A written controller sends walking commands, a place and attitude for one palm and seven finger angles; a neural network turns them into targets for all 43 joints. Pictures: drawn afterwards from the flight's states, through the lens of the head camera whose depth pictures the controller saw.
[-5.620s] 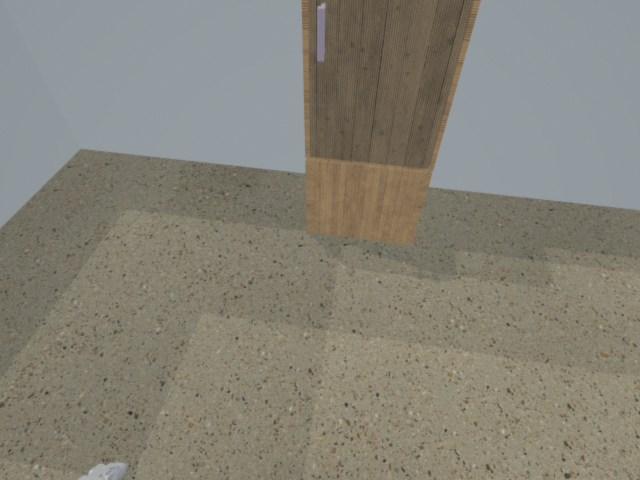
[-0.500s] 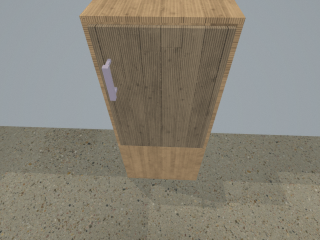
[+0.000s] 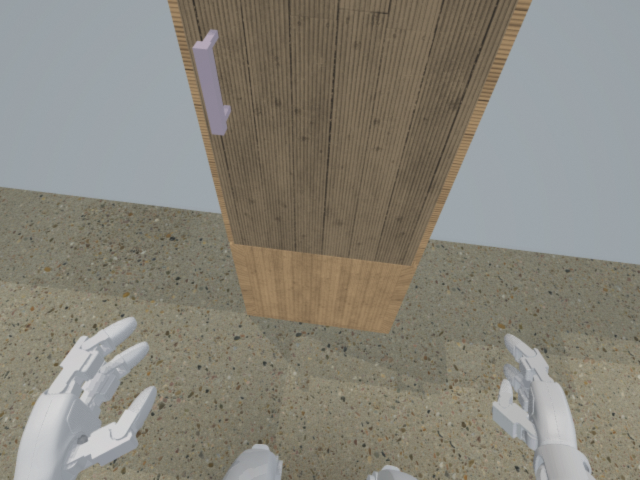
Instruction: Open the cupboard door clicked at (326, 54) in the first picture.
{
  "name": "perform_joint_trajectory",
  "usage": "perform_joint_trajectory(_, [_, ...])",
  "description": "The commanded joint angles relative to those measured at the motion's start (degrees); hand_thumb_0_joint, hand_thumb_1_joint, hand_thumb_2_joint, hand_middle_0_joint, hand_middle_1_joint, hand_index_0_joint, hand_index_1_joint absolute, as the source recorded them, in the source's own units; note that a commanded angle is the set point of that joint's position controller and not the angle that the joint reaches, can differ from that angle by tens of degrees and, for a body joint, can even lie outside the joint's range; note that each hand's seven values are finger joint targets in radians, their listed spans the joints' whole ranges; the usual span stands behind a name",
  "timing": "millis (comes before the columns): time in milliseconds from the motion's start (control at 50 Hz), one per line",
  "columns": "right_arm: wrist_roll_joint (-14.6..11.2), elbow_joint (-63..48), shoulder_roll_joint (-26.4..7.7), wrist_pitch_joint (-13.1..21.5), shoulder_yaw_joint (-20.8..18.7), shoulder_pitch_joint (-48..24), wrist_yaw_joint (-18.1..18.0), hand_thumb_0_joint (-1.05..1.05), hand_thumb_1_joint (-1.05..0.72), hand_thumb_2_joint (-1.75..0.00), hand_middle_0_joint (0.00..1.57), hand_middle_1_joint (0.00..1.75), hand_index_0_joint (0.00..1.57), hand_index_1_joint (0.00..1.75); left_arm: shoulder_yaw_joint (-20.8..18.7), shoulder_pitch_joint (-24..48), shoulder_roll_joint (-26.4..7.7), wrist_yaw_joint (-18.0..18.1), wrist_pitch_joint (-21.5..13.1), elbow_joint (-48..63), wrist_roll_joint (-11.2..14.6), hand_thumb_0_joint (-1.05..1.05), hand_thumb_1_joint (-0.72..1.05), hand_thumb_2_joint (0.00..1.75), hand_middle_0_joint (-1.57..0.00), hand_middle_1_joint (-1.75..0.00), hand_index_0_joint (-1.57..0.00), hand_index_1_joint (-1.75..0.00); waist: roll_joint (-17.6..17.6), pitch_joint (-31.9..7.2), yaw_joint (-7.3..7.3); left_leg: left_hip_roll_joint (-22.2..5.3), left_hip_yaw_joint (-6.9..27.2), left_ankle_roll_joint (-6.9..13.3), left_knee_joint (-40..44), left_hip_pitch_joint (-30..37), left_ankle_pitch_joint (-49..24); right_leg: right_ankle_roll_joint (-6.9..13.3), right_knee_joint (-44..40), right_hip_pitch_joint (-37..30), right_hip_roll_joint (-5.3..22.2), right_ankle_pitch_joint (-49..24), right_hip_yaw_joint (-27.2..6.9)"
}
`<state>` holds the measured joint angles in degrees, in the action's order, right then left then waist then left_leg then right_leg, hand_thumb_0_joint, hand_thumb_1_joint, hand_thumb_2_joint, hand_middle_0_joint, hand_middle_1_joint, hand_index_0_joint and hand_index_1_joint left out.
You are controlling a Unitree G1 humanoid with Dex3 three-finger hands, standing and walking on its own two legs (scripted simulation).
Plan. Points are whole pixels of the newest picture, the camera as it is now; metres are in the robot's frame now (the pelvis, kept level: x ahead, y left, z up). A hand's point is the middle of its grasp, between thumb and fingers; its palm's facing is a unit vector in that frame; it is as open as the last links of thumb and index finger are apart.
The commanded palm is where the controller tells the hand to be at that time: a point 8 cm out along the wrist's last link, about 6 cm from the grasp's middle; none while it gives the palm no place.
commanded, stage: raise the hand with hooked fingers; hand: left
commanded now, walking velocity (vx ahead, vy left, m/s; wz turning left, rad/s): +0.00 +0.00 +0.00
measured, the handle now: (215, 84) +0.59 +0.22 +0.16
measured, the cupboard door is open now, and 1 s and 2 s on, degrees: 0 0 0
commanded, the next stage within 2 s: move the hooked fingers beside the handle in 1.62 s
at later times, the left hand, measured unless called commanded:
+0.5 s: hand (100, 337) +0.23 +0.25 +0.09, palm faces -0.01 -1.00 -0.07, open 11.9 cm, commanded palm +0.20 +0.31 +0.11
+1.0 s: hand (52, 255) +0.28 +0.30 +0.15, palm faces +0.02 -1.00 -0.05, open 13.9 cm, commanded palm +0.26 +0.35 +0.16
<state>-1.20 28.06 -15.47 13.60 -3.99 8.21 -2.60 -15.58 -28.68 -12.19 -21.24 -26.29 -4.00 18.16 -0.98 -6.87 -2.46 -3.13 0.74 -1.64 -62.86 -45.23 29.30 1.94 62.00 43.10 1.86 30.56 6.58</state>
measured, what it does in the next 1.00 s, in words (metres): rises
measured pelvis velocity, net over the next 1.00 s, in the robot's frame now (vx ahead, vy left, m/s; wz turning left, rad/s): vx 0.00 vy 0.03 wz -0.01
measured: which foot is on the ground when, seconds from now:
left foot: down 0.00-1.00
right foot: down 0.00-1.00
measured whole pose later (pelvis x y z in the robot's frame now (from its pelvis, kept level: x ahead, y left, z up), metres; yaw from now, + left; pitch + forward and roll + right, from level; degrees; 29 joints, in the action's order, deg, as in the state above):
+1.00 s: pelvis +0.00 +0.03 +0.05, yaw +0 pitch +4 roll -2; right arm -2.7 32.5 -14.6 13.1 4.2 14.3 -5.4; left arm -23.2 1.0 -23.4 -26.6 -7.9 -16.0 19.4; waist 1.8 -2.9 -1.4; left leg -1.4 -1.3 1.2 -43.5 -26.6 21.1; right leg -0.9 40.2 23.8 2.4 20.3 5.2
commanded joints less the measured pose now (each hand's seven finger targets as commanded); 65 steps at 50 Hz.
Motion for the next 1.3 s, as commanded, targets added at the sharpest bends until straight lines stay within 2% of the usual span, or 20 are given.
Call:
perform_joint_trajectory(0, [-0.23,-3.35,-5.25,3.13,-0.66,3.38,-1.51,0.0,-0.9,-0.9,0.2,0.3,0.2,0.3,-1.67,14.09,-10.11,-1.21,-6.05,18.89,0.57,0.0,0.32,0.65,-0.24,-0.68,-0.24,-0.68,5.33,-9.74,5.89,2.29,0.22,3.34,4.64,7.01,-17.43,-1.19,-11.55,-4.23,-2.41,-18.59,-7.5])
perform_joint_trajectory(40, [-0.67,-3.02,-5.84,3.56,-0.33,2.76,-1.87,0.0,-0.9,-0.9,0.2,0.3,0.2,0.3,-2.57,14.1,-11.55,-2.83,-3.82,16.33,1.04,0.0,0.27,0.63,-0.25,-0.7,-0.25,-0.7,5.43,-9.82,5.37,2.41,0.34,3.41,5.85,6.75,-15.7,-1.29,-13.25,-5.28,-2.21,-15.33,-7.63])
perform_joint_trajectory(120, [-1.46,-4.19,-5.58,2.95,0.42,1.53,-2.32,0.0,-0.9,-0.9,0.2,0.3,0.2,0.3,-8.35,9.34,-15.3,-4.77,3.84,11.61,3.56,0.0,0.18,0.59,-0.25,-0.76,-0.25,-0.76,3.86,-12.93,2.09,2.88,-0.01,3.29,9.26,7.64,-17.95,-2.0,-16.37,-13.21,-1.13,-17.54,-8.6])
perform_joint_trajectory(160, [-1.4,-4.47,-5.12,2.58,0.82,0.63,-2.34,0.0,-0.9,-0.9,0.2,0.3,0.2,0.3,-11.31,8.21,-16.33,-4.2,6.31,8.37,5.15,0.0,0.13,0.57,-0.25,-0.8,-0.25,-0.8,0.49,-12.33,0.52,2.94,0.49,2.95,10.78,7.13,-18.43,-2.25,-17.41,-16.4,-0.99,-18.06,-8.66])
perform_joint_trajectory(240, [-1.2,-4.55,-5.21,3.07,1.28,1.67,-1.94,0.0,-0.9,-0.9,0.2,0.3,0.2,0.3,-10.05,10.7,-14.7,-1.89,5.47,9.67,5.15,0.0,0.04,0.53,-0.26,-0.86,-0.26,-0.86,1.29,-9.88,1.1,3.05,0.26,2.81,14.1,9.31,-17.26,-2.26,-18.72,-14.6,-1.22,-15.39,-6.68])
perform_joint_trajectory(260, [-1.06,-4.6,-5.37,3.22,1.36,1.45,-1.87,0.0,-0.9,-0.9,0.2,0.3,0.2,0.3,-10.02,11.5,-14.65,-1.71,5.27,8.48,5.38,0.0,0.01,0.52,-0.26,-0.87,-0.26,-0.87,-0.72,-8.36,1.11,3.1,0.44,2.82,14.33,8.73,-16.87,-2.11,-19.22,-14.64,-1.46,-14.49,-6.86])
perform_joint_trajectory(280, [-1.17,-4.41,-5.78,3.43,1.31,2.2,-1.8,0.0,-0.9,-0.9,0.2,0.3,0.2,0.3,-9.15,12.35,-14.42,-1.76,4.68,8.29,4.98,0.0,-0.01,0.51,-0.27,-0.88,-0.27,-0.88,-0.15,-8.07,1.78,3.11,0.08,2.83,14.8,9.31,-15.74,-2.28,-19.88,-13.79,-1.35,-12.67,-6.92])
perform_joint_trajectory(360, [-1.4,-4.2,-7.08,4.35,1.37,3.37,-1.98,0.0,-0.9,-0.9,0.2,0.3,0.2,0.3,-8.96,16.39,-16.37,-2.4,3.55,6.73,4.55,0.0,-0.1,0.47,-0.27,-0.94,-0.27,-0.94,0.8,-6.16,2.24,3.26,-0.01,3.0,16.52,10.93,-12.96,-1.81,-21.71,-12.59,-1.56,-7.33,-6.99])
perform_joint_trajectory(440, [-1.62,-3.96,-7.39,4.96,1.63,4.15,-2.38,0.0,-0.9,-0.9,0.2,0.3,0.2,0.3,-9.51,19.65,-17.78,-2.42,3.27,8.57,4.19,0.0,-0.2,0.43,-0.28,-1.0,-0.28,-1.0,3.66,-8.15,1.88,3.12,0.14,3.11,19.49,15.16,-14.04,-1.39,-21.48,-14.28,-1.87,-10.28,-4.83])
perform_joint_trajectory(480, [-1.67,-3.75,-7.46,4.93,1.91,4.18,-2.46,0.0,-0.9,-0.9,0.2,0.3,0.2,0.3,-9.85,22.09,-18.55,-2.15,3.93,8.92,4.19,0.0,-0.24,0.41,-0.28,-1.03,-0.28,-1.03,5.46,-7.35,1.97,3.0,0.51,3.0,20.76,17.14,-14.56,-1.0,-21.34,-14.4,-2.36,-11.9,-3.74])
perform_joint_trajectory(560, [-1.75,-3.62,-7.9,4.76,2.17,4.42,-2.62,0.0,-0.9,-0.9,0.2,0.3,0.2,0.3,-10.89,24.31,-20.11,-1.56,5.84,7.54,3.85,0.0,-0.34,0.37,-0.29,-1.1,-0.29,-1.1,5.27,-6.68,1.71,2.82,1.11,2.81,22.61,18.91,-15.4,-0.71,-21.92,-16.09,-2.91,-13.55,-2.79])
perform_joint_trajectory(580, [-1.85,-3.63,-7.76,4.66,2.27,3.98,-2.59,0.0,-0.9,-0.9,0.2,0.3,0.2,0.3,-10.25,25.08,-19.52,-1.77,6.36,7.71,3.69,0.0,-0.36,0.36,-0.29,-1.11,-0.29,-1.11,7.32,-6.47,1.65,2.9,0.89,2.7,23.05,19.82,-16.29,-0.66,-22.2,-16.42,-2.76,-14.95,-2.75])
perform_joint_trajectory(700, [-1.95,-3.89,-7.9,3.8,2.89,4.03,-2.84,0.0,-0.9,-0.9,0.2,0.3,0.2,0.3,-10.54,30.44,-20.56,-3.02,10.98,4.61,3.45,0.0,-0.5,0.3,-0.3,-1.2,-0.3,-1.2,6.31,-5.55,1.97,2.64,1.39,2.42,25.18,22.58,-18.09,-0.64,-23.7,-17.63,-3.18,-17.9,-1.8])
perform_joint_trajectory(820, [-2.0,-3.69,-7.9,3.17,3.51,3.54,-3.42,0.0,-0.9,-0.9,0.2,0.3,0.2,0.3,-11.52,37.93,-22.57,-4.26,13.6,2.11,3.06,0.0,-0.5,0.3,-0.3,-1.2,-0.3,-1.2,6.02,-6.13,2.05,2.58,1.95,2.32,26.81,25.18,-18.63,-0.47,-25.18,-18.99,-3.27,-18.38,-1.64])
perform_joint_trajectory(880, [-1.9,-3.6,-7.87,3.01,3.87,3.42,-3.58,0.0,-0.9,-0.9,0.2,0.3,0.2,0.3,-12.33,41.56,-24.39,-5.18,14.27,1.86,2.9,0.0,-0.5,0.3,-0.3,-1.2,-0.3,-1.2,7.72,-7.25,1.91,2.58,1.85,2.28,27.14,27.29,-21.65,-0.17,-25.64,-20.53,-3.26,-21.16,-1.9])
perform_joint_trajectory(900, [-1.87,-3.49,-7.9,2.87,3.85,3.61,-3.73,0.0,-0.9,-0.9,0.2,0.3,0.2,0.3,-12.78,41.82,-24.78,-5.28,14.71,0.46,2.8,0.0,-0.5,0.3,-0.3,-1.2,-0.3,-1.2,6.06,-7.26,1.87,2.56,1.87,2.34,27.3,27.15,-21.76,-0.31,-25.94,-20.78,-3.22,-21.39,-1.9])
perform_joint_trajectory(980, [-1.9,-3.23,-8.0,2.54,4.07,3.48,-3.96,0.0,-0.9,-0.9,0.2,0.3,0.2,0.3,-14.3,45.15,-26.8,-6.23,15.58,-1.48,3.18,0.0,-0.5,0.3,-0.3,-1.2,-0.3,-1.2,5.32,-7.85,1.67,2.67,1.76,2.42,27.92,28.39,-23.29,-0.22,-26.9,-22.38,-3.14,-23.17,-2.06])
perform_joint_trajectory(1100, [-2.21,-3.02,-8.25,1.83,4.1,3.66,-4.37,0.0,-0.9,-0.9,0.2,0.3,0.2,0.3,-14.79,50.59,-28.81,-7.54,17.3,-5.58,2.92,0.0,-0.5,0.3,-0.3,-1.2,-0.3,-1.2,6.28,-7.71,1.8,2.84,1.37,2.57,28.94,29.49,-23.55,-0.2,-28.52,-23.16,-2.9,-23.72,-2.54])
perform_joint_trajectory(1160, [-2.2,-3.45,-8.36,1.66,3.9,3.96,-3.94,0.0,-0.9,-0.9,0.2,0.3,0.2,0.3,-13.63,47.06,-26.65,-8.37,17.87,-8.34,3.5,0.0,-0.5,0.3,-0.3,-1.2,-0.3,-1.2,3.87,-6.45,1.29,3.04,0.91,2.7,28.93,28.23,-23.19,-0.16,-28.91,-24.02,-2.84,-23.9,-2.64])
perform_joint_trajectory(1280, [-2.05,-4.18,-8.45,1.05,3.5,3.96,-3.34,0.0,-0.9,-0.9,0.2,0.3,0.2,0.3,-16.1,47.46,-29.05,-7.46,16.79,-5.89,3.52,0.0,-0.5,0.3,-0.3,-1.2,-0.3,-1.2,4.37,-7.9,0.97,3.2,-0.03,2.93,28.85,28.13,-23.46,-0.39,-28.9,-24.62,-2.78,-24.87,-3.39])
